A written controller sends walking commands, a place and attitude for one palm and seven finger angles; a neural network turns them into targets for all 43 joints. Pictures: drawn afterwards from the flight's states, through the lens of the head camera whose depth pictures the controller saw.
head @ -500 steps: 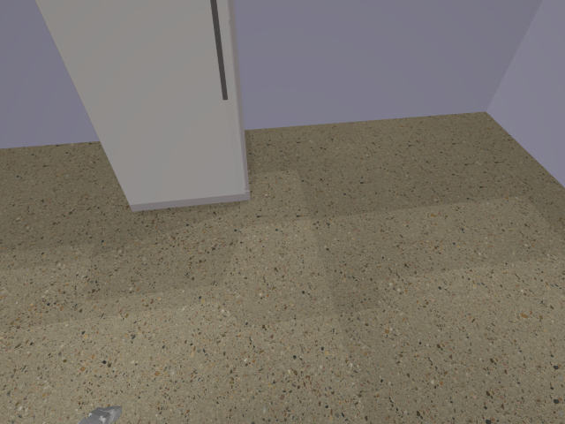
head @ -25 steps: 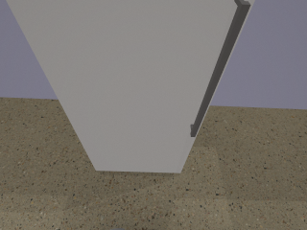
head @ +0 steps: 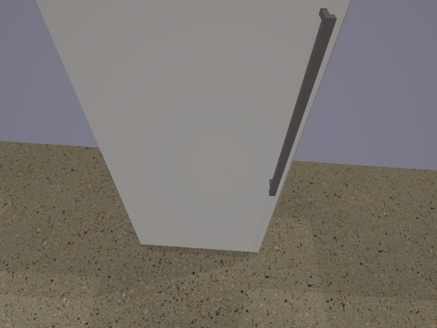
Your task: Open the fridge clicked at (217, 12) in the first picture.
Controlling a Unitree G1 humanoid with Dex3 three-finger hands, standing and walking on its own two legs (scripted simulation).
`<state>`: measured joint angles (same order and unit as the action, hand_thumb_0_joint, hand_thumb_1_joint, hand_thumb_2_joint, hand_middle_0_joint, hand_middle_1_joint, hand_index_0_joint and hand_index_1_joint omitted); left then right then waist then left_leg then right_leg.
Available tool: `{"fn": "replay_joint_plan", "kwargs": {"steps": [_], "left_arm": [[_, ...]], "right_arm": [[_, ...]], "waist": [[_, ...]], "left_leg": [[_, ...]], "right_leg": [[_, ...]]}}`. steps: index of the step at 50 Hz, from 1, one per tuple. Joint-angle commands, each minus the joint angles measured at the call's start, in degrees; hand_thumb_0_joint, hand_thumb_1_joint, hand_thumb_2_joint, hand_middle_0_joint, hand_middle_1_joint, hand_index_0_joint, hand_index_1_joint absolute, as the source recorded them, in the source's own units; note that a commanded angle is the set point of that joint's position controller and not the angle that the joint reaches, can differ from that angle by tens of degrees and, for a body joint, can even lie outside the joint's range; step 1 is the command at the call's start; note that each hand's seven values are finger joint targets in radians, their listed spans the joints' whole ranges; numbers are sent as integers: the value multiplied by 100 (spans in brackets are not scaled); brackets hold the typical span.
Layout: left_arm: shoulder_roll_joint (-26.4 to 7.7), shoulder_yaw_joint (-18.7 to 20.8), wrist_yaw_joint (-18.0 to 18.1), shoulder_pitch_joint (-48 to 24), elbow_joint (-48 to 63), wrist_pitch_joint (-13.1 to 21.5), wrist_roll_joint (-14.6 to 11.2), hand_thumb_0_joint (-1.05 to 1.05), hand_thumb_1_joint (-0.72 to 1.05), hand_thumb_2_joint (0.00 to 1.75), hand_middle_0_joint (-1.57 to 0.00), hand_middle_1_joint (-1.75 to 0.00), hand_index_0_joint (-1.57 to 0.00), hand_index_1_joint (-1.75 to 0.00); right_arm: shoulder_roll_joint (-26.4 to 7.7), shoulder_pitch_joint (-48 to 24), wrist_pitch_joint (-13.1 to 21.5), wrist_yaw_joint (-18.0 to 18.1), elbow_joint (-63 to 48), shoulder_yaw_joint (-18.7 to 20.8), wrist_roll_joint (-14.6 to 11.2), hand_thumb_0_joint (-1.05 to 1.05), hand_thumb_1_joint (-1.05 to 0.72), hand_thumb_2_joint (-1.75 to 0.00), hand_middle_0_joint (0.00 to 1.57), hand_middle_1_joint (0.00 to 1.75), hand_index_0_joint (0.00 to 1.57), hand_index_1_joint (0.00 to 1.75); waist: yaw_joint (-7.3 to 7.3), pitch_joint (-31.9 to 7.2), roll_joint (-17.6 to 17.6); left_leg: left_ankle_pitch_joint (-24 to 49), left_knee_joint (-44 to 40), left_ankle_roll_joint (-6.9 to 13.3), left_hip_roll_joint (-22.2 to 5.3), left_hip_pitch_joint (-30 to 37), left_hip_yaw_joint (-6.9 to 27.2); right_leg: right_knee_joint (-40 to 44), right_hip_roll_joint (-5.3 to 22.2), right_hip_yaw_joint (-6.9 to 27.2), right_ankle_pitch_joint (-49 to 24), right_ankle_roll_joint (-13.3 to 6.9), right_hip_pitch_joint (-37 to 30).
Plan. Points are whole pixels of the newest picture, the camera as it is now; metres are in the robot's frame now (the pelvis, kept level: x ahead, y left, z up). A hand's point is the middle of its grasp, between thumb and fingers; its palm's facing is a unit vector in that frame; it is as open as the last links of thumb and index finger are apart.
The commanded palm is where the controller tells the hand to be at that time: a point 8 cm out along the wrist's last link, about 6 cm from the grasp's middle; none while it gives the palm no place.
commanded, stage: come to a stop and stand still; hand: right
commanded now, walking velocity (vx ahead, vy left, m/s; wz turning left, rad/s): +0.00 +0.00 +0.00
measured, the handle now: (291, 126) +0.53 -0.13 +0.08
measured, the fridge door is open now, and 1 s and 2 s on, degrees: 0 0 0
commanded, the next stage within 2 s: look again from close up in 0.74 s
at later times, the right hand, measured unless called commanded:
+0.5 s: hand out of the picture -0.02 -0.18 -0.18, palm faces +0.00 +0.98 -0.20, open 7.4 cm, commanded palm none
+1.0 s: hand out of the picture +0.02 -0.18 -0.17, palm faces +0.00 +0.97 -0.22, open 7.4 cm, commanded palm none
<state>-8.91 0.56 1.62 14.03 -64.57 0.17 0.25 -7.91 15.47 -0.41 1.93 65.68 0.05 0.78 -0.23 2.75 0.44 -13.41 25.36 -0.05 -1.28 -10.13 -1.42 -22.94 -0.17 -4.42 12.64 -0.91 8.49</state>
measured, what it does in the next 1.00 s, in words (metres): stands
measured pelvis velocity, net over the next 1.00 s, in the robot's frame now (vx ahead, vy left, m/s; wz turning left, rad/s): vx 0.00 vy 0.00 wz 0.01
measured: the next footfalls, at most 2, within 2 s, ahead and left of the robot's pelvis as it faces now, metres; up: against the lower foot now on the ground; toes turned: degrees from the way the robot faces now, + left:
none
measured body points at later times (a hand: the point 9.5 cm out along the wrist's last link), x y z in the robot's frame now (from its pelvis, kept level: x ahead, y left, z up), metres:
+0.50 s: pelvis -0.01 -0.01 -0.01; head -0.01 +0.00 +0.44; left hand -0.02 +0.20 -0.17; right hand -0.01 -0.23 -0.16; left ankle +0.00 +0.12 -0.74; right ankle +0.00 -0.11 -0.74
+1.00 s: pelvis +0.00 +0.00 +0.00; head +0.01 +0.01 +0.45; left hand +0.02 +0.23 -0.16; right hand +0.02 -0.24 -0.16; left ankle +0.00 +0.12 -0.74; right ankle +0.00 -0.11 -0.74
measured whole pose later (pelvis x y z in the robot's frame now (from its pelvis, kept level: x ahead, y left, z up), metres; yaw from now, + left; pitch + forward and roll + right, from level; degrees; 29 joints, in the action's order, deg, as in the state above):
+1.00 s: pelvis +0.00 +0.00 +0.00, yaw +0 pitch -2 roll -1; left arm -10.8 -0.7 1.2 14.4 -63.0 1.6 0.8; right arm -9.6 14.7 1.0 1.7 62.7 -0.4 1.0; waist -0.2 2.3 0.6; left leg -14.7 27.5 -0.2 -1.5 -11.3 -0.9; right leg -25.1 -0.3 -4.9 14.2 -1.3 9.5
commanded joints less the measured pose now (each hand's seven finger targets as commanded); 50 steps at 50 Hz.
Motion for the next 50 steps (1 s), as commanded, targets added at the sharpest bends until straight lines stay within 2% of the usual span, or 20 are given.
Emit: {"fn": "replay_joint_plan", "kwargs": {"steps": [1, 9, 14, 15, 16, 17, 18, 19, 20, 21, 24, 26, 28, 34, 36, 39, 43, 48, 50], "left_arm": [[-419, 56, -3, 370, 52, 50, 10, 0, 90, 90, -20, -30, -20, -30], [-302, 49, 10, 631, -58, 53, 23, 0, 90, 90, -20, -30, -20, -30], [-272, 48, 23, 726, -77, 86, 20, 0, 90, 90, -20, -30, -20, -30], [-274, 55, 23, 758, -73, 92, 14, 0, 90, 90, -20, -30, -20, -30], [-531, 20, -50, 28, 369, 179, 12, 0, 90, 90, -20, -30, -20, -30], [-228, 13, -77, 462, 506, 100, 37, 0, 90, 90, -20, -30, -20, -30], [-281, 10, -99, 716, 461, 93, 61, 0, 90, 90, -20, -30, -20, -30], [-298, 20, -101, 860, 468, 107, 79, 0, 90, 90, -20, -30, -20, -30], [-271, 2, -102, 889, 486, 144, 110, 0, 90, 90, -20, -30, -20, -30], [-311, -2, -91, 827, 542, 159, 95, 0, 90, 90, -20, -30, -20, -30], [-460, 10, -58, 715, 650, 183, 61, 0, 90, 90, -20, -30, -20, -30], [-514, 4, -54, 724, 646, 205, 66, 0, 90, 90, -20, -30, -20, -30], [-560, 9, -50, 671, 619, 214, 59, 0, 90, 90, -20, -30, -20, -30], [-654, 0, -52, 566, 515, 203, 59, 0, 90, 90, -20, -30, -20, -30], [-683, -7, -51, 524, 496, 212, 63, 0, 90, 90, -20, -30, -20, -30], [-723, -3, -47, 443, 480, 212, 59, 0, 90, 90, -20, -30, -20, -30], [-772, 3, -36, 361, 426, 231, 55, 0, 90, 90, -20, -30, -20, -30], [-804, -4, -28, 245, 359, 224, 49, 0, 90, 90, -20, -30, -20, -30], [-779, 0, -24, 217, 327, 218, 51, 0, 90, 90, -20, -30, -20, -30]], "right_arm": [[-587, 214, 103, 32, -202, 74, -28, 0, -90, -90, 20, 30, 20, 30], [-505, 363, 107, 37, -176, 79, -30, 0, -90, -90, 20, 30, 20, 30], [-436, 443, 121, 42, -157, 75, -33, 0, -90, -90, 20, 30, 20, 30], [-439, 449, 126, 48, -158, 74, -26, 0, -90, -90, 20, 30, 20, 30], [-604, 853, 256, 239, -37, 0, 62, 0, -90, -90, 20, 30, 20, 30], [-870, 561, 311, 181, -320, 51, 12, 0, -90, -90, 20, 30, 20, 30], [-852, 364, 309, 131, -450, 54, 9, 0, -90, -90, 20, 30, 20, 30], [-728, 318, 295, 105, -518, 45, 10, 0, -90, -90, 20, 30, 20, 30], [-683, 268, 299, 82, -551, 34, 13, 0, -90, -90, 20, 30, 20, 30], [-629, 332, 284, 68, -547, 21, 6, 0, -90, -90, 20, 30, 20, 30], [-482, 476, 245, 44, -494, -13, 7, 0, -90, -90, 20, 30, 20, 30], [-496, 422, 249, 40, -509, -10, 14, 0, -90, -90, 20, 30, 20, 30], [-534, 435, 244, 37, -505, -8, 6, 0, -90, -90, 20, 30, 20, 30], [-677, 347, 238, 27, -546, 19, 1, 0, -90, -90, 20, 30, 20, 30], [-716, 307, 238, 24, -562, 36, 5, 0, -90, -90, 20, 30, 20, 30], [-777, 273, 228, 13, -575, 48, 1, 0, -90, -90, 20, 30, 20, 30], [-851, 228, 256, 12, -554, 66, 0, 0, -90, -90, 20, 30, 20, 30], [-909, 148, 243, 9, -523, 70, -2, 0, -90, -90, 20, 30, 20, 30], [-921, 147, 249, 9, -508, 74, 9, 0, -90, -90, 20, 30, 20, 30]], "waist": [[7, 213, -198], [16, 349, -26], [32, 267, -19], [29, 212, -83], [286, 365, 63], [-96, -177, 31], [-176, -217, -66], [-220, -150, 136], [-178, -81, 481], [-125, 26, 575], [-8, 152, 86], [-2, 251, -104], [7, 260, -55], [-1, 296, -239], [5, 228, -92], [15, 176, -50], [10, -93, -191], [20, -70, 2], [26, -53, -88]], "left_leg": [[-145, -835, 87, -565, -428, 592], [-306, -839, 93, -503, -479, 583], [-94, -747, 88, -487, -388, 518], [53, -715, 89, -481, -326, 483], [1559, -489, 144, -760, -364, 642], [-4, -674, 335, -954, -380, 989], [-1166, -639, 417, -804, -735, 868], [-1249, -479, 405, -643, -920, 734], [-938, -302, 375, -538, -883, 565], [-764, -174, 332, -410, -773, 513], [-394, -35, 265, -307, -476, 393], [-196, -21, 243, -319, -420, 403], [-114, -66, 225, -348, -442, 426], [-87, -213, 217, -415, -464, 504], [30, -207, 217, -423, -389, 499], [110, -236, 210, -434, -350, 501], [593, -218, 217, -491, -184, 536], [729, -236, 217, -498, -124, 525], [842, -259, 223, -500, -94, 524]], "right_leg": [[527, 577, 570, -32, 17, 48], [586, 574, 591, 251, 20, 293], [602, 606, 647, 182, 0, 327], [577, 634, 653, 62, -5, 294], [-663, 677, 316, -329, 150, 720], [-556, 328, 432, 602, 136, 566], [-518, 346, 461, 563, 86, 456], [-387, 407, 510, 437, 30, 459], [-218, 465, 586, 323, -11, 549], [9, 551, 739, 384, -61, 733], [341, 645, 896, 644, -162, 972], [389, 642, 890, 416, -173, 954], [419, 622, 840, 355, -168, 828], [441, 579, 727, 195, -148, 619], [429, 580, 714, 48, -144, 571], [434, 601, 662, -7, -130, 488], [288, 603, 598, -490, -117, 240], [299, 628, 579, -608, -94, 207], [266, 635, 563, -655, -94, 189]]}}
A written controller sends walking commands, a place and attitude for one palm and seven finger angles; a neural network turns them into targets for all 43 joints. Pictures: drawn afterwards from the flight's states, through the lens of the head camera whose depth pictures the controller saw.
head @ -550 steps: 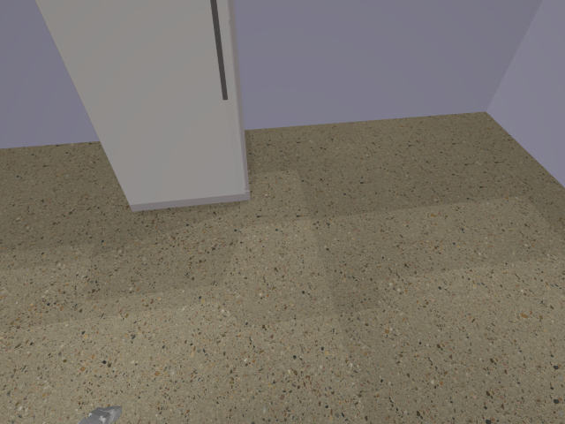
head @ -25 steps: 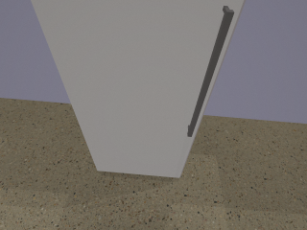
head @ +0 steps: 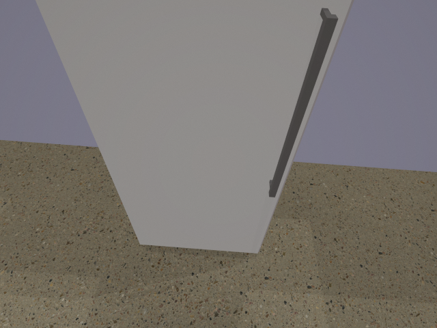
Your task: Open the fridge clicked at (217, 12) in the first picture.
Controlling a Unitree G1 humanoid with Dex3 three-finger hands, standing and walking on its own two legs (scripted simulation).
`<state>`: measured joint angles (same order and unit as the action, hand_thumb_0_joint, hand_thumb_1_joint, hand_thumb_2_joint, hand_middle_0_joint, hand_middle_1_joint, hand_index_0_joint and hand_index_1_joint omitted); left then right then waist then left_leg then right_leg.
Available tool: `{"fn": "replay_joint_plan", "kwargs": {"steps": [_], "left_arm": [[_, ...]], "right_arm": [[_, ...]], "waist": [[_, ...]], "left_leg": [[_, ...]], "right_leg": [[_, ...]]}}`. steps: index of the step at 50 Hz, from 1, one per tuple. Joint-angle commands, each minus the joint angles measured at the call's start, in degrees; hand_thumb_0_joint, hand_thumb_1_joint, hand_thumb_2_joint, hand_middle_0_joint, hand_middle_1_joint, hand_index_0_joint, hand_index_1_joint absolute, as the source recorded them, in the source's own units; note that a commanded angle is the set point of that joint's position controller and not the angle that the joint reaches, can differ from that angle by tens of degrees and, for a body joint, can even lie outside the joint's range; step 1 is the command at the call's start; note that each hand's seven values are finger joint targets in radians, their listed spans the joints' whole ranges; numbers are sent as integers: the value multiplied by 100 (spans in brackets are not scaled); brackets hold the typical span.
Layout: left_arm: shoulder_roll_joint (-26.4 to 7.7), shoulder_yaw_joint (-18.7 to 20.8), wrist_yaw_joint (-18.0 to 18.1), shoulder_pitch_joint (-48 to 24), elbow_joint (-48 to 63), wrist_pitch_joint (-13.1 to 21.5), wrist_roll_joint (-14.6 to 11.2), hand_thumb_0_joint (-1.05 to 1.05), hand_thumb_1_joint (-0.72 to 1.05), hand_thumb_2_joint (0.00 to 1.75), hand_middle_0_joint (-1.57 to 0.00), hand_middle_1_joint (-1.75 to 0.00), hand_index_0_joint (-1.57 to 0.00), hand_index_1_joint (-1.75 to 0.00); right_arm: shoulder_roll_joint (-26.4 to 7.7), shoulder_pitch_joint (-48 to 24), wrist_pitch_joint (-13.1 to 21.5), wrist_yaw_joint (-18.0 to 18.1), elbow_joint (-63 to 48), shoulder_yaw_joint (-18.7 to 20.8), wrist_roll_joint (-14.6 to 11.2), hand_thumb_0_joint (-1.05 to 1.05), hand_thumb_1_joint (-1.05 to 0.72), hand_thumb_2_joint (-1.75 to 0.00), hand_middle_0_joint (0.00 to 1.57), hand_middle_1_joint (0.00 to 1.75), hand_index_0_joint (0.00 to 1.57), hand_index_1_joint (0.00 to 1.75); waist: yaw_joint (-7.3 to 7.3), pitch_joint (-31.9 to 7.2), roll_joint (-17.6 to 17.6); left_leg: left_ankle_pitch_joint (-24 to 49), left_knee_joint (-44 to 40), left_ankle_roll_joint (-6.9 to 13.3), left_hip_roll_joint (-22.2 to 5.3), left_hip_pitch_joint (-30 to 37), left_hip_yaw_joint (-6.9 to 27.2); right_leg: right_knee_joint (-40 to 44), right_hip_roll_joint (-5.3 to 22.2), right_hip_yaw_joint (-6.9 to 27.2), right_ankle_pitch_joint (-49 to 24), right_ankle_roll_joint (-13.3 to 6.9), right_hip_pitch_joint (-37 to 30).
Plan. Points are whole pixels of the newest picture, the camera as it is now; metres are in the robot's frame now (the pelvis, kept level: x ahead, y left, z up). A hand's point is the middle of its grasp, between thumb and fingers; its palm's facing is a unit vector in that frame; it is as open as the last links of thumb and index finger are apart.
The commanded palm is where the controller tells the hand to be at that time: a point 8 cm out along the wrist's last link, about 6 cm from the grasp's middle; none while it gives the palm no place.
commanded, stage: look again from close up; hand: right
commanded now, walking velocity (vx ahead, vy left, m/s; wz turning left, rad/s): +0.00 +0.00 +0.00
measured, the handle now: (291, 127) +0.52 -0.13 +0.09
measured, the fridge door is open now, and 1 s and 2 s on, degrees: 0 0 0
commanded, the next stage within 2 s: raise the hand to about handle height in 0.82 s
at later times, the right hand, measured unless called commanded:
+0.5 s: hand out of the picture +0.03 -0.18 -0.17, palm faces +0.01 +0.97 -0.24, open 7.4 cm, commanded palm none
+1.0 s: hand out of the picture +0.09 -0.18 -0.13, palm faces +0.20 +0.96 -0.21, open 7.4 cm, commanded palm +0.10 -0.23 -0.07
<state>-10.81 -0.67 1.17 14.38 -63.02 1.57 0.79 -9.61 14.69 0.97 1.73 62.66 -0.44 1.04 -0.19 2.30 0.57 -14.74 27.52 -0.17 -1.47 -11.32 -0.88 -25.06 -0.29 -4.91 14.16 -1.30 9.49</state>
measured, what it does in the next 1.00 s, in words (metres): stands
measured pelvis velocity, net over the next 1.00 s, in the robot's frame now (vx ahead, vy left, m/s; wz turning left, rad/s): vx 0.00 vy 0.02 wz -0.02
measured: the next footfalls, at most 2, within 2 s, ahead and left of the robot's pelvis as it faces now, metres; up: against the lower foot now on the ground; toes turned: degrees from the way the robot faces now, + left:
none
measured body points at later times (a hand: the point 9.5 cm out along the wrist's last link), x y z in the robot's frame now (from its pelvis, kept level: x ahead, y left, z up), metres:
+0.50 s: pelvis +0.01 +0.02 +0.00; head +0.02 +0.02 +0.45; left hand +0.04 +0.25 -0.16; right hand +0.03 -0.23 -0.15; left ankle +0.00 +0.12 -0.74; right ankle -0.01 -0.10 -0.74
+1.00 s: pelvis +0.00 +0.02 +0.00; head +0.02 +0.03 +0.45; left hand +0.06 +0.26 -0.15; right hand +0.07 -0.23 -0.11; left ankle +0.00 +0.12 -0.74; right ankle -0.01 -0.10 -0.74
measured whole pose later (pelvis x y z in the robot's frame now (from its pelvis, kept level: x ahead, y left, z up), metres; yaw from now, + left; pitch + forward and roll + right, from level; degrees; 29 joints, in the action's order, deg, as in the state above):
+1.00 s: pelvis +0.00 +0.02 +0.00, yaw -1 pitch -1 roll -1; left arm -11.7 -0.5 3.4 16.0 -56.8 6.1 -1.2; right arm -10.2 22.0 0.5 2.6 36.0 2.8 -4.6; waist 0.7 2.4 0.3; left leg -15.0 27.2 1.6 0.1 -11.0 -2.5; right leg -25.6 1.4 -3.4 14.4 0.5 9.9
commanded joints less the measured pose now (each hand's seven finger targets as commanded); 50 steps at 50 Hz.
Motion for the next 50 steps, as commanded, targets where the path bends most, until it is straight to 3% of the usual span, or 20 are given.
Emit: {"fn": "replay_joint_plan", "kwargs": {"steps": [1, 14, 25, 28, 44, 45, 46, 47, 48, 49, 50], "left_arm": [[-618, 127, 22, 172, 168, 76, -4, 0, 90, 90, -20, -30, -20, -30], [-652, 114, 27, 40, 83, 52, 6, 0, 90, 90, -20, -30, -20, -30], [-665, 132, 37, 25, 60, 54, 1, 0, 90, 90, -20, -30, -20, -30], [-694, 125, 36, -22, 57, 48, 7, 0, 90, 90, -20, -30, -20, -30], [-733, 130, 35, -37, 34, 31, 10, 0, 90, 90, -20, -30, -20, -30], [-691, 131, 36, -20, 28, 28, 9, 0, 90, 90, -20, -30, -20, -30], [-659, 166, -3, -385, 362, 41, -70, 0, 90, 90, -20, -30, -20, -30], [-1456, 295, 265, -271, 2322, 856, -350, 0, 90, 90, -20, -30, -20, -30], [-1059, 259, 475, -592, 2148, 1312, -235, 0, 90, 90, -20, -30, -20, -30], [-734, 206, 488, -525, 1946, 1385, -364, 0, 90, 90, -20, -30, -20, -30], [-941, 304, 419, -283, 2077, 1422, -374, 0, 90, 90, -20, -30, -20, -30]], "right_arm": [[-769, 225, 112, 30, -210, 123, -23, 0, -90, -90, 20, 30, 20, 30], [-839, 98, 96, 11, -192, 137, -32, 0, -90, -90, 20, 30, 20, 30], [-911, 68, 120, 14, -215, 168, -21, 0, -90, -90, 20, 30, 20, 30], [-931, 62, 112, 7, -206, 168, -33, 0, -90, -90, 20, 30, 20, 30], [-983, 46, 114, -11, -201, 169, -37, 0, -90, -90, 20, 30, 20, 30], [-959, 64, 114, -7, -209, 170, -25, 0, -90, -90, 20, 30, 20, 30], [-740, 700, 173, 242, 45, 133, -2, 0, -90, -90, 20, 30, 20, 30], [-2280, -3809, 1490, 135, -8448, 1234, -1185, 0, -88, -89, 20, 32, 20, 32], [-1886, -772, 1280, 299, -6932, 1186, -718, 0, -85, -88, 20, 33, 20, 33], [-5, 996, 681, 270, -5393, 215, -975, 0, -83, -87, 21, 34, 21, 34], [68, 622, 623, 168, -5113, 338, -1091, 0, -81, -86, 21, 36, 21, 36]], "waist": [[24, -50, -119], [31, -36, -40], [39, -95, -197], [46, -50, -70], [48, -25, -153], [47, -9, -179], [221, 26, -152], [-411, -2706, 840], [221, -2611, 1460], [-67, -1488, 967], [-205, -598, 176]], "left_leg": [[986, -496, 238, -507, 38, 485], [938, -610, 246, -509, 69, 484], [1345, -617, 263, -525, 211, 464], [1169, -660, 267, -539, 152, 479], [945, -810, 278, -547, 123, 515], [1028, -813, 276, -538, 150, 505], [3207, -698, -7, -952, 179, 819], [2707, -175, 194, -324, 766, 368], [1740, 115, 331, 3, 633, 148], [1328, 7, 207, 46, -43, -277], [1035, -41, 131, 11, -424, -415]], "right_leg": [[474, 639, 598, -781, -45, 61], [537, 658, 598, -762, 3, 11], [490, 676, 587, -991, 13, -48], [525, 663, 596, -885, 29, -39], [560, 658, 589, -750, 51, -43], [538, 658, 590, -798, 47, -45], [-681, 675, 263, -642, 202, 345], [119, -57, 416, -1508, -19, -965], [99, 83, 252, -2203, -95, -1163], [-5, 169, 249, -2015, -6, -622], [-153, 149, 470, -1494, 63, 69]]}}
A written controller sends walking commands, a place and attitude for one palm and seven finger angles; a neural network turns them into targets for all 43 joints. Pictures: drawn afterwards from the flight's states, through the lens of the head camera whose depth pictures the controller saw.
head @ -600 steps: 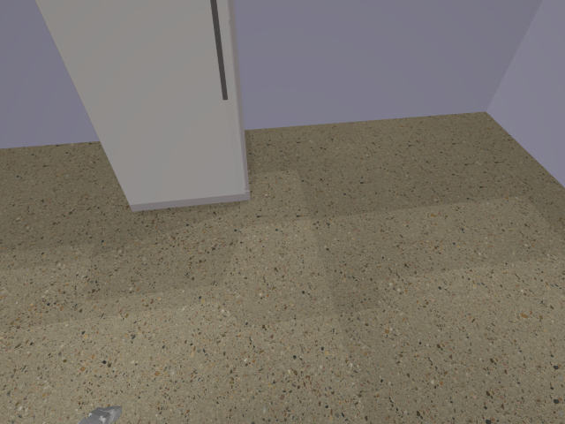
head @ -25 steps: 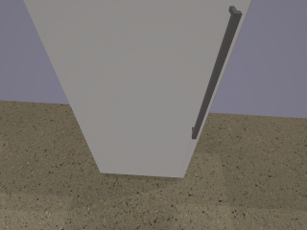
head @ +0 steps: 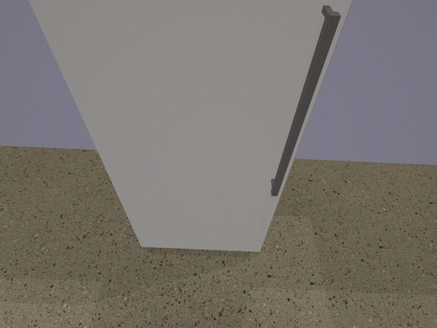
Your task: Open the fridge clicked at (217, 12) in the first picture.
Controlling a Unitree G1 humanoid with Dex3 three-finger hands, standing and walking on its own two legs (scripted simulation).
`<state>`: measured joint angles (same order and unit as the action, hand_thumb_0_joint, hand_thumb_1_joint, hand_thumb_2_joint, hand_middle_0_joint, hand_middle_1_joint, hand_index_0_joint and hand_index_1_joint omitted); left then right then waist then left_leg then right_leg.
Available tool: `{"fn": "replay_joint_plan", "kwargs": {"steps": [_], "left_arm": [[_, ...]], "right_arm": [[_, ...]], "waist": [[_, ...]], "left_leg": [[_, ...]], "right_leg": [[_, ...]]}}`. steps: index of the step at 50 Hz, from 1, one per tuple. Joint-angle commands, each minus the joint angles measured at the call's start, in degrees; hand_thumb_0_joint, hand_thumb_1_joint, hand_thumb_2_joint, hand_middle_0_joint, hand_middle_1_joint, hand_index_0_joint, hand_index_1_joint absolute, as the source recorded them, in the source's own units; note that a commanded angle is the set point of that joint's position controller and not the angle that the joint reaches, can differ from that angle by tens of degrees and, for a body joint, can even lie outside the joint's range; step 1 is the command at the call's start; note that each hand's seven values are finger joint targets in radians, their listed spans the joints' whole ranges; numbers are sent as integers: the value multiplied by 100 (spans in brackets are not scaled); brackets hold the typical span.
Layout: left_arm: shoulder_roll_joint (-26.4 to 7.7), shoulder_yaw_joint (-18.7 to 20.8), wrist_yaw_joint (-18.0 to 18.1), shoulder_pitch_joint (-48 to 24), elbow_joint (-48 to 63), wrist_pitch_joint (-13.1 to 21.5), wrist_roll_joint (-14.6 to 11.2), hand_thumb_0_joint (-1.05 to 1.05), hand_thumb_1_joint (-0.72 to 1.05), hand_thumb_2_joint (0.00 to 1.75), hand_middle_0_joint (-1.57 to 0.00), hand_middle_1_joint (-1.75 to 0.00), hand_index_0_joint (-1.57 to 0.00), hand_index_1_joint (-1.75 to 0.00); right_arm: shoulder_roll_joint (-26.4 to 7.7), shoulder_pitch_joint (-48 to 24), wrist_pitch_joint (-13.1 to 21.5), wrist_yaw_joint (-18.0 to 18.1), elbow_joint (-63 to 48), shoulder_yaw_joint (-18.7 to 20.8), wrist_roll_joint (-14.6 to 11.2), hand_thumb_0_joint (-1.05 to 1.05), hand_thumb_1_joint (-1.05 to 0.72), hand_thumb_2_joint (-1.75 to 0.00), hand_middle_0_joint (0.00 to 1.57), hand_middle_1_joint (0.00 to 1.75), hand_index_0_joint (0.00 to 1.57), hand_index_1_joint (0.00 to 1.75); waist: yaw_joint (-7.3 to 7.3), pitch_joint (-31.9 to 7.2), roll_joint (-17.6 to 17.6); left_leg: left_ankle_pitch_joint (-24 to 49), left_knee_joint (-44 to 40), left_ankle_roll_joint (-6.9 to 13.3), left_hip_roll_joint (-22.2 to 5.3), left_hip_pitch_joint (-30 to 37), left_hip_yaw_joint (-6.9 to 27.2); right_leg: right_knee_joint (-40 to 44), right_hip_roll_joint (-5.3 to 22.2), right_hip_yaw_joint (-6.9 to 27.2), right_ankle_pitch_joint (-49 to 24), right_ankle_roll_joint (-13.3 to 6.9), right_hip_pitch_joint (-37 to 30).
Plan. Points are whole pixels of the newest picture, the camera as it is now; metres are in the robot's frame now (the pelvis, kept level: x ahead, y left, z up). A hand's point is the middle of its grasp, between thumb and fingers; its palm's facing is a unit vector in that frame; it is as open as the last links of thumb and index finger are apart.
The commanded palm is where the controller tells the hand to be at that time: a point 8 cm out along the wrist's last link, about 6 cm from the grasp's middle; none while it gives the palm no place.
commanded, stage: raise the hand to about handle height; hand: right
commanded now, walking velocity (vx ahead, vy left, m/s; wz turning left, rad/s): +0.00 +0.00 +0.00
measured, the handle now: (293, 126) +0.52 -0.14 +0.09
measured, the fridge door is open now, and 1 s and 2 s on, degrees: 0 0 0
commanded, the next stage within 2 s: none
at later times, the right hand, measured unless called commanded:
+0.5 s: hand out of the picture +0.15 -0.21 -0.03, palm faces +0.05 +1.00 -0.05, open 9.5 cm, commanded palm +0.13 -0.27 -0.02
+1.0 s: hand (385, 294) +0.20 -0.27 +0.01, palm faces +0.03 +1.00 -0.06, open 12.5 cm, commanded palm +0.17 -0.32 +0.02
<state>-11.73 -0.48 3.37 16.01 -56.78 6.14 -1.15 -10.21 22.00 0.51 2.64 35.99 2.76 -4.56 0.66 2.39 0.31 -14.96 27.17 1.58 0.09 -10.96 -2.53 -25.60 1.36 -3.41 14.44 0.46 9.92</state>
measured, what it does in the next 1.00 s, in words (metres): lowers itself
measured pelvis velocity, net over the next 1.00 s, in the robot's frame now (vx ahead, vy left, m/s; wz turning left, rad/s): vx -0.03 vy -0.03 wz -0.03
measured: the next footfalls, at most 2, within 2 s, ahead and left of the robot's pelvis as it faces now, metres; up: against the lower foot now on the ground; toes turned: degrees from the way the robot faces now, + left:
none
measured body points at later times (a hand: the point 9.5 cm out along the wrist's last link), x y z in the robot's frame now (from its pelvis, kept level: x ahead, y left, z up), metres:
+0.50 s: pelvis -0.04 +0.00 -0.08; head +0.00 -0.02 +0.36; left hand +0.18 +0.21 -0.14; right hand +0.14 -0.27 -0.03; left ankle -0.01 +0.10 -0.74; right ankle -0.01 -0.12 -0.74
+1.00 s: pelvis -0.03 -0.03 -0.05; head +0.01 -0.05 +0.40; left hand +0.14 +0.22 -0.11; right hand +0.19 -0.32 +0.01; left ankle -0.01 +0.10 -0.74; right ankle -0.01 -0.12 -0.74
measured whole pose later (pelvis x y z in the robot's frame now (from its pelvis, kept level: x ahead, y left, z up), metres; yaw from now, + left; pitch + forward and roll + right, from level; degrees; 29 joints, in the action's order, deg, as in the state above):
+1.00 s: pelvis -0.03 -0.03 -0.05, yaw -2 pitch +8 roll +3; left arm -15.5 -1.0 4.4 16.1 -32.0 15.0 -2.3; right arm -18.3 16.9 16.5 -20.7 3.3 17.1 -18.4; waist -0.7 -4.8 0.8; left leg -23.8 51.5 -0.4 -1.2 -35.8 -4.6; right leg -55.4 1.1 -0.6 25.5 -2.0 38.3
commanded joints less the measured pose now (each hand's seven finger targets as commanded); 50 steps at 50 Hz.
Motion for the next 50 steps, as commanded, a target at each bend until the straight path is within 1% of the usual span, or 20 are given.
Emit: {"fn": "replay_joint_plan", "kwargs": {"steps": [1, 2, 4, 5, 8, 9, 10, 12, 14, 18, 20, 24, 25, 28, 30, 32, 36, 38, 42, 50], "left_arm": [[-1030, 360, 160, -597, 1855, 1050, -136, 0, 90, 90, -20, -30, -20, -30], [-1051, 484, 158, -572, 1942, 1116, -16, 0, 90, 90, -20, -30, -20, -30], [-952, 493, 40, -783, 2280, 1220, 61, 0, 90, 90, -20, -30, -20, -30], [-917, 534, -77, -798, 2430, 1241, 49, 0, 90, 90, -20, -30, -20, -30], [-934, 624, -325, -930, 2884, 1278, 73, 0, 90, 90, -20, -30, -20, -30], [-971, 626, -355, -980, 3086, 1281, 42, 0, 90, 90, -20, -30, -20, -30], [-1005, 643, -359, -909, 3203, 1207, -3, 0, 90, 90, -20, -30, -20, -30], [-1038, 597, -251, -1026, 3650, 1108, -88, 0, 90, 90, -20, -30, -20, -30], [-969, 557, -138, -926, 3822, 1041, -127, 0, 90, 90, -20, -30, -20, -30], [-880, 464, -6, -568, 3650, 985, -37, 0, 90, 90, -20, -30, -20, -30], [-906, 372, 48, -504, 3546, 996, 15, 0, 90, 90, -20, -30, -20, -30], [-929, 335, 131, -537, 3379, 1013, -64, 0, 90, 90, -20, -30, -20, -30], [-945, 302, 147, -573, 3364, 1001, -84, 0, 90, 90, -20, -30, -20, -30], [-912, 280, 159, -647, 3466, 1007, -118, 0, 90, 90, -20, -30, -20, -30], [-888, 237, 159, -706, 3484, 1018, -103, 0, 90, 90, -20, -30, -20, -30], [-885, 246, 143, -636, 3455, 1063, -88, 0, 90, 90, -20, -30, -20, -30], [-962, 252, 115, -538, 3401, 1126, -75, 0, 90, 90, -20, -30, -20, -30], [-1001, 240, 103, -478, 3384, 1159, -97, 0, 90, 90, -20, -30, -20, -30], [-1066, 253, 122, -364, 3397, 1216, -111, 0, 90, 90, -20, -30, -20, -30], [-1135, 194, 139, -298, 3375, 1199, -123, 0, 90, 90, -20, -30, -20, -30]], "right_arm": [[-413, -1158, 1149, -28, -3259, 370, -628, 0, -78, -85, 21, 37, 21, 37], [-641, -738, 1560, -195, -2927, 782, -672, 0, -76, -84, 21, 39, 21, 39], [-133, 392, 2334, -719, -2257, 705, -851, 0, -71, -82, 21, 42, 21, 42], [-148, 873, 2696, -1059, -1835, 820, -869, 0, -69, -81, 22, 43, 22, 43], [-407, 885, 3955, -2132, -2192, 953, -997, 0, -62, -78, 22, 48, 22, 48], [-576, 869, 4070, -2428, -2268, 1020, -1040, 0, -60, -77, 22, 50, 22, 50], [-822, 882, 3905, -2621, -2171, 1322, -1158, 0, -57, -76, 22, 51, 22, 51], [-957, 304, 3448, -2774, -3114, 1396, -1492, 0, -53, -74, 23, 54, 23, 54], [-980, 14, 3086, -2633, -3930, 1454, -1615, 0, -48, -72, 23, 57, 23, 57], [-1054, -625, 3013, -2126, -5343, 1200, -1299, 0, -39, -68, 24, 63, 24, 63], [-983, -995, 2990, -2083, -5498, 915, -1223, 0, -34, -66, 24, 66, 24, 66], [-1159, -605, 2594, -2242, -4695, 1171, -1221, 0, -25, -62, 25, 72, 25, 72], [-1249, -584, 2424, -2352, -4438, 1273, -1307, 0, -22, -61, 25, 74, 25, 74], [-1361, -383, 2073, -2407, -4545, 1556, -1437, 0, -15, -58, 25, 78, 25, 78], [-1426, -364, 1925, -2346, -4417, 1700, -1532, 0, -11, -56, 26, 81, 26, 81], [-1463, -405, 1973, -2258, -4572, 1793, -1540, 0, -6, -54, 26, 84, 26, 84], [-1460, -550, 2096, -2213, -4398, 1782, -1535, 0, 3, -50, 27, 90, 27, 90], [-1426, -638, 2133, -2258, -4363, 1712, -1506, 0, 8, -48, 27, 93, 27, 93], [-1646, -789, 2128, -2326, -4478, 1868, -1509, 0, 17, -44, 28, 99, 28, 99], [-1889, -1287, 1879, -2371, -4457, 2026, -1552, 0, 36, -36, 29, 111, 29, 111]], "waist": [[-448, -90, -422], [-303, -272, -800], [-8, -227, -1146], [210, -248, -825], [265, -1112, -832], [266, -1346, -626], [349, -1404, -401], [275, -1859, -368], [176, -2041, -162], [-149, -1970, 459], [-352, -1807, 368], [-298, -1685, 264], [-231, -1595, 335], [-38, -2031, 382], [40, -1898, 217], [44, -2036, 193], [-36, -1713, -29], [-61, -1587, 267], [-35, -1825, 303], [-47, -1616, 607]], "left_leg": [[554, 54, -128, -108, -1071, -252], [-102, 150, -150, -79, -1431, -247], [-896, 705, -137, -59, -2033, -246], [-849, 1019, -73, -95, -2127, -118], [-364, 2077, -5, -114, -2373, 131], [-350, 2235, -4, -156, -2432, 290], [-482, 2280, 26, -187, -2423, 489], [-1049, 2136, -62, -227, -2301, 708], [-1160, 2043, -120, -196, -2302, 756], [-662, 2249, -40, -18, -2729, 439], [-530, 2371, -20, 70, -2918, 271], [-1065, 2141, -62, 73, -2929, 176], [-1088, 2095, -20, 101, -2830, 193], [-1072, 1938, -59, 37, -2404, 154], [-1059, 1897, -32, 63, -2256, 76], [-867, 1910, -56, 61, -2200, 13], [-900, 1845, -65, 85, -2301, -51], [-1010, 1814, -46, 79, -2402, -95], [-687, 1816, -24, 96, -2211, -149], [-183, 1723, 15, 153, -2032, -251]], "right_leg": [[-295, -33, 401, -888, -165, 490], [-555, -102, 313, -399, -156, 802], [-1094, -184, 299, 256, -77, 1764], [-1400, -248, 250, 288, -30, 2120], [-2438, -312, 195, 207, 0, 3023], [-2674, -332, 142, 253, -30, 3231], [-2810, -350, 104, 276, -50, 3356], [-2941, -380, 58, 541, -121, 3469], [-3001, -333, 131, 525, -168, 3381], [-3037, -128, 374, 277, -234, 2965], [-3066, -80, 505, 261, -255, 2970], [-2876, -91, 563, 664, -210, 3124], [-2829, -96, 580, 637, -201, 3125], [-2552, -125, 542, 532, -191, 2900], [-2401, -124, 597, 483, -174, 2916], [-2322, -118, 585, 343, -175, 2761], [-2189, -107, 593, 413, -163, 2761], [-2083, -110, 593, 565, -149, 2654], [-1950, -90, 616, 324, -147, 2343], [-1719, -61, 684, -95, -85, 1921]]}}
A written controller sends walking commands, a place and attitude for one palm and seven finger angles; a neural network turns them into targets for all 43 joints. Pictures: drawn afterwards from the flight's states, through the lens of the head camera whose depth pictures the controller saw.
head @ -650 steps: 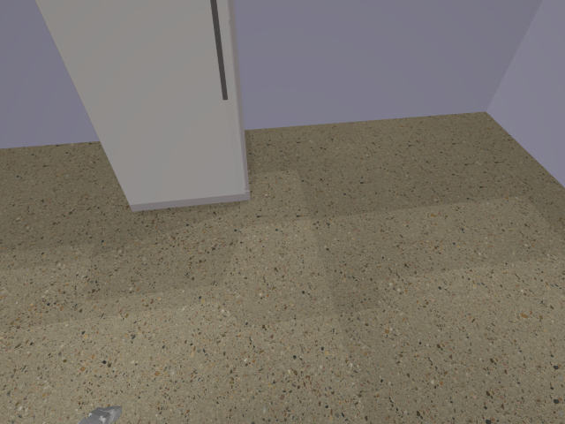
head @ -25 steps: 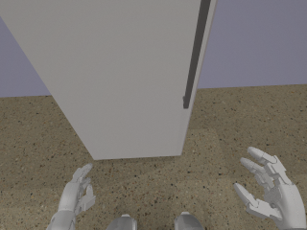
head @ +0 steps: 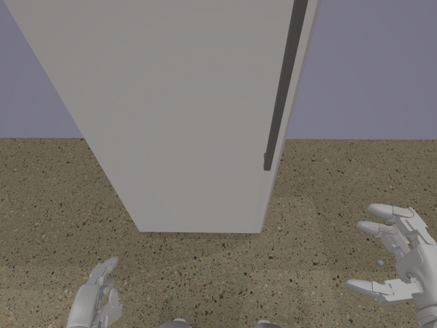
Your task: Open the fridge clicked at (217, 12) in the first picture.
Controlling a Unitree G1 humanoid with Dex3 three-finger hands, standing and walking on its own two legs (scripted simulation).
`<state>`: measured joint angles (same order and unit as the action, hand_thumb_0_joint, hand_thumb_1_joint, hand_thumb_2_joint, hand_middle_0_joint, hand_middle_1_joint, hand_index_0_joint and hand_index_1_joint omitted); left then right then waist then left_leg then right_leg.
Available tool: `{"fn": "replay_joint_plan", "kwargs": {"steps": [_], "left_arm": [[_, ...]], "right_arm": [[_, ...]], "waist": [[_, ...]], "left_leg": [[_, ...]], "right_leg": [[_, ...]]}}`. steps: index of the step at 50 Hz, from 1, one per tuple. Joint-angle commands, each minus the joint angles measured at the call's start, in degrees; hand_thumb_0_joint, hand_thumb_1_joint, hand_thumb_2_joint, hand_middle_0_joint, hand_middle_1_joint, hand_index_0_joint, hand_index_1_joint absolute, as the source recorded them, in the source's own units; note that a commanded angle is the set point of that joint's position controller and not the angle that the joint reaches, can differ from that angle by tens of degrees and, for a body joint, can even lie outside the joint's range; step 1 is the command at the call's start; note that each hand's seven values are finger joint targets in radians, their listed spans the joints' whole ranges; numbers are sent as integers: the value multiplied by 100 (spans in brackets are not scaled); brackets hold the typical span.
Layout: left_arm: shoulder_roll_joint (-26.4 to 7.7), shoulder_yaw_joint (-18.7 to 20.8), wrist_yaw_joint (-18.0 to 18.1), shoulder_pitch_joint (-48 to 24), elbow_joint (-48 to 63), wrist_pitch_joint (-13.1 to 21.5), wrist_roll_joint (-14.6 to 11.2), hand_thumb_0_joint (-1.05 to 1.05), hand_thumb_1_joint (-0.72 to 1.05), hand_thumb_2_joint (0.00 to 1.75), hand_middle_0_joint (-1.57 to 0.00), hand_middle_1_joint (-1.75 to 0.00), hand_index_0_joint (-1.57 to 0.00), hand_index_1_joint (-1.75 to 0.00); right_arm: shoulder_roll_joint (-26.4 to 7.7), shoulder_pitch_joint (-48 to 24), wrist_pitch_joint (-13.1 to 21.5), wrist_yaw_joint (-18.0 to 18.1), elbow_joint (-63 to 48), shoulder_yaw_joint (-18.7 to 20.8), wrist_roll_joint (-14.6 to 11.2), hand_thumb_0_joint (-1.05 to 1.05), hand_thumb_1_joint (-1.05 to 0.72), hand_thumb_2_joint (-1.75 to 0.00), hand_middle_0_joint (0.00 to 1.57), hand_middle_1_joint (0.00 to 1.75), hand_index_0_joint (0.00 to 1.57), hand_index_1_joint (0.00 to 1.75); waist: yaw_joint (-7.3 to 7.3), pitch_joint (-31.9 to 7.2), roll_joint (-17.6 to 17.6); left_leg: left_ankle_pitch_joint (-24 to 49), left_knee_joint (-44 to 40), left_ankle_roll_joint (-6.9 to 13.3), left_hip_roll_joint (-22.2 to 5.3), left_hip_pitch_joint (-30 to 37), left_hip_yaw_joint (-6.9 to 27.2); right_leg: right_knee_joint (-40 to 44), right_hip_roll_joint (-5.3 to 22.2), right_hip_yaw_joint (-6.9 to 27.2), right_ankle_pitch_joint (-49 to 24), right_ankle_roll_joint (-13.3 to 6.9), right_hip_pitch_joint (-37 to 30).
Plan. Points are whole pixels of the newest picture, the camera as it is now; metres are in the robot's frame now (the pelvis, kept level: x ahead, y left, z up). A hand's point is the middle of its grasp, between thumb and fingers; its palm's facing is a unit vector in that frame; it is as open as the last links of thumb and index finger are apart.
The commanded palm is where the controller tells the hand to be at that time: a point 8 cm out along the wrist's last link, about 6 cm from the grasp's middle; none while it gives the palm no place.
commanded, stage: raise the hand to about handle height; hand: right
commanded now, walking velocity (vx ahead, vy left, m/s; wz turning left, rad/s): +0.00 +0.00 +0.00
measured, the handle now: (280, 90) +0.55 -0.09 +0.14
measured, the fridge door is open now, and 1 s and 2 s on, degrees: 0 0 0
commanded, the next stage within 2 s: move the hooked fingers beside the handle in 1.02 s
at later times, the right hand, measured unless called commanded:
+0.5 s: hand (414, 225) +0.27 -0.27 +0.11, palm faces +0.02 +1.00 -0.05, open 14.0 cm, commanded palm +0.24 -0.31 +0.12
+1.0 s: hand (404, 220) +0.28 -0.25 +0.11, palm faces +0.01 +1.00 -0.03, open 14.0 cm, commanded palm +0.25 -0.30 +0.12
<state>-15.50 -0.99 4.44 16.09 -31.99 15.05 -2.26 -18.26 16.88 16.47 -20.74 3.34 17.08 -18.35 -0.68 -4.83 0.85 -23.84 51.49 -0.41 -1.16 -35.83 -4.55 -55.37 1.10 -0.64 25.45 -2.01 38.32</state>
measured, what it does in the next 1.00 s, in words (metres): stands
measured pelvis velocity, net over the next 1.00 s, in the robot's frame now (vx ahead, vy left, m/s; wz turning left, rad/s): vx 0.00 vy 0.02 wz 0.01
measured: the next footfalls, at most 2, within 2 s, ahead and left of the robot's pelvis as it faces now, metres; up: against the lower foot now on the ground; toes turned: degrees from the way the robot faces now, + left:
none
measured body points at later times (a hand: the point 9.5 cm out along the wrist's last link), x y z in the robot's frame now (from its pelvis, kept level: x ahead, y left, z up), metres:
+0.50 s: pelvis +0.01 +0.01 +0.02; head +0.03 +0.01 +0.47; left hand +0.18 +0.24 -0.05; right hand +0.26 -0.32 +0.12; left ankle +0.02 +0.13 -0.69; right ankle +0.02 -0.09 -0.69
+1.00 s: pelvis +0.00 +0.02 +0.02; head +0.03 +0.02 +0.47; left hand +0.16 +0.26 -0.05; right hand +0.27 -0.31 +0.12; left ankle +0.02 +0.13 -0.69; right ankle +0.02 -0.09 -0.69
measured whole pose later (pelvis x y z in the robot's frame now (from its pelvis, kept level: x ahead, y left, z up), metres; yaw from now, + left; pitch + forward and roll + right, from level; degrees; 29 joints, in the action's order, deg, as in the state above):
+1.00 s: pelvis +0.00 +0.02 +0.02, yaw +0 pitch +4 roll +1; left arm -15.8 -3.1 6.1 16.3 -32.6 13.7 -2.9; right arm -23.6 0.4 10.1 -29.9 19.6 25.4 -20.7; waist 0.5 -2.6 1.6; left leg -20.2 42.4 0.8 -0.2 -26.7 -4.2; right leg -45.0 1.7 -1.0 21.2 -0.7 28.3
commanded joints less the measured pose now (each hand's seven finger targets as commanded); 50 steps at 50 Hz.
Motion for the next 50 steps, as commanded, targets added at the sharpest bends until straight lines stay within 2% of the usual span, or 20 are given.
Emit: {"fn": "replay_joint_plan", "kwargs": {"steps": [1, 4, 6, 9, 11, 13, 14, 17, 20, 22, 24, 26, 30, 35, 39, 40, 43, 48, 49, 50], "left_arm": [[-759, 234, 31, -309, 903, 303, -23, 0, 90, 90, -20, -30, -20, -30], [-768, 215, 41, -312, 915, 279, -34, 0, 90, 90, -20, -30, -20, -30], [-787, 186, 58, -319, 907, 246, -35, 0, 90, 90, -20, -30, -20, -30], [-802, 171, 102, -337, 893, 205, -45, 0, 90, 90, -20, -30, -20, -30], [-793, 142, 111, -371, 888, 204, -45, 0, 90, 90, -20, -30, -20, -30], [-787, 137, 135, -361, 865, 207, -49, 0, 90, 90, -20, -30, -20, -30], [-788, 134, 145, -368, 851, 214, -56, 0, 90, 90, -20, -30, -20, -30], [-810, 120, 172, -370, 824, 184, -50, 0, 90, 90, -20, -30, -20, -30], [-836, 98, 203, -406, 814, 168, -64, 0, 90, 90, -20, -30, -20, -30], [-824, 101, 213, -410, 816, 178, -71, 0, 90, 90, -20, -30, -20, -30], [-830, 106, 236, -384, 793, 176, -83, 0, 90, 90, -20, -30, -20, -30], [-844, 95, 231, -386, 796, 173, -79, 0, 90, 90, -20, -30, -20, -30], [-855, 120, 193, -347, 821, 183, -86, 0, 90, 90, -20, -30, -20, -30], [-866, 143, 150, -349, 855, 181, -65, 0, 90, 90, -20, -30, -20, -30], [-831, 153, 173, -335, 847, 183, -65, 0, 90, 90, -20, -30, -20, -30], [-844, 152, 174, -313, 845, 174, -55, 0, 90, 90, -20, -30, -20, -30], [-832, 147, 196, -332, 822, 183, -66, 0, 90, 90, -20, -30, -20, -30], [-844, 144, 224, -318, 801, 181, -76, 0, 90, 90, -20, -30, -20, -30], [-840, 150, 223, -338, 801, 191, -81, 0, 90, 90, -20, -30, -20, -30], [-850, 142, 219, -318, 799, 183, -66, 0, 90, 90, -20, -30, -20, -30]], "right_arm": [[-1092, -842, 249, -59, -1203, 582, -170, 0, 38, -35, 29, 112, 29, 112], [-1153, -898, 114, -117, -1006, 653, -186, 0, 45, -32, 30, 117, 30, 117], [-1281, -1196, 23, -227, -922, 758, -240, 0, 50, -30, 30, 120, 30, 120], [-1373, -1441, -100, -373, -626, 890, -320, 0, 50, -30, 30, 120, 30, 120], [-1534, -1737, -134, -487, -670, 966, -337, 0, 50, -30, 30, 120, 30, 120], [-1531, -1878, -172, -555, -541, 953, -341, 0, 50, -30, 30, 120, 30, 120], [-1559, -1945, -188, -583, -506, 974, -344, 0, 50, -30, 30, 120, 30, 120], [-1724, -2203, -279, -715, -175, 1121, -387, 0, 50, -30, 30, 120, 30, 120], [-1920, -2517, -337, -816, 15, 1216, -398, 0, 50, -30, 30, 120, 30, 120], [-2034, -2713, -342, -857, 4, 1292, -389, 0, 50, -30, 30, 120, 30, 120], [-2032, -2724, -374, -881, 212, 1325, -417, 0, 50, -30, 30, 120, 30, 120], [-2229, -2914, -390, -922, 271, 1441, -420, 0, 50, -30, 30, 120, 30, 120], [-1908, -2562, -468, -1026, 677, 1244, -465, 0, 50, -30, 30, 120, 30, 120], [-2147, -2788, -370, -940, 346, 1387, -420, 0, 50, -30, 30, 120, 30, 120], [-2127, -2713, -236, -832, 298, 1471, -407, 0, 50, -30, 30, 120, 30, 120], [-2175, -2773, -222, -820, 251, 1474, -412, 0, 50, -30, 30, 120, 30, 120], [-2075, -2792, -213, -860, 332, 1405, -401, 0, 50, -30, 30, 120, 30, 120], [-2008, -2772, -285, -956, 517, 1333, -428, 0, 50, -30, 30, 120, 30, 120], [-2017, -2786, -281, -968, 475, 1340, -445, 0, 50, -30, 30, 120, 30, 120], [-2029, -2808, -298, -992, 512, 1333, -461, 0, 50, -30, 30, 120, 30, 120]], "waist": [[94, -935, 642], [95, -894, 458], [96, -890, 543], [91, -880, 282], [124, -1023, 577], [106, -1006, 454], [107, -983, 550], [104, -933, 299], [129, -837, 370], [145, -1008, 552], [139, -931, 352], [172, -964, 457], [177, -745, 146], [212, -849, 371], [199, -945, 459], [175, -893, 216], [171, -910, 478], [137, -863, 235], [137, -851, 337], [136, -825, 165]], "left_leg": [[775, -732, 215, 264, 501, -51], [822, -835, 195, 276, 573, -74], [963, -904, 210, 281, 706, -36], [1006, -1020, 188, 280, 799, -19], [1214, -1039, 223, 277, 929, 22], [1263, -1099, 210, 277, 962, 13], [1297, -1124, 212, 277, 961, 23], [1293, -1225, 204, 269, 1072, 56], [1108, -1334, 228, 264, 1141, 111], [1176, -1362, 222, 240, 1220, 117], [1165, -1443, 207, 238, 1239, 123], [1213, -1479, 219, 238, 1360, 170], [1260, -1555, 205, 229, 1332, 201], [1151, -1564, 213, 211, 1368, 279], [1131, -1569, 189, 199, 1391, 290], [1150, -1575, 183, 214, 1426, 307], [1142, -1566, 178, 192, 1408, 308], [1125, -1603, 157, 188, 1389, 340], [1155, -1615, 156, 175, 1364, 377], [1185, -1614, 160, 179, 1419, 409]], "right_leg": [[1296, -36, 410, -1275, 175, -1010], [1392, -24, 431, -1279, 181, -1081], [1404, -53, 378, -1360, 173, -1138], [1443, -65, 356, -1333, 151, -1150], [1442, -81, 324, -1557, 155, -1331], [1489, -74, 337, -1599, 149, -1391], [1505, -73, 330, -1633, 149, -1442], [1552, -85, 307, -1562, 126, -1392], [1619, -93, 284, -1416, 111, -1382], [1685, -97, 285, -1484, 112, -1551], [1725, -95, 282, -1461, 97, -1536], [1758, -101, 256, -1504, 96, -1559], [1758, -114, 193, -1502, 72, -1458], [1747, -118, 150, -1459, 68, -1474], [1768, -119, 119, -1421, 69, -1523], [1740, -100, 124, -1447, 55, -1467], [1769, -120, 121, -1383, 71, -1490], [1732, -116, 123, -1348, 58, -1410], [1704, -125, 111, -1371, 53, -1420], [1661, -113, 98, -1408, 50, -1368]]}}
